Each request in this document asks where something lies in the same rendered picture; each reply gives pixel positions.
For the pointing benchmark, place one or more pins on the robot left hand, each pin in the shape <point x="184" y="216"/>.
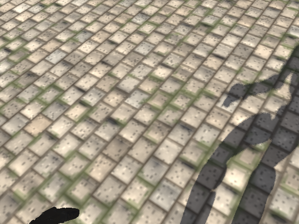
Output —
<point x="56" y="215"/>

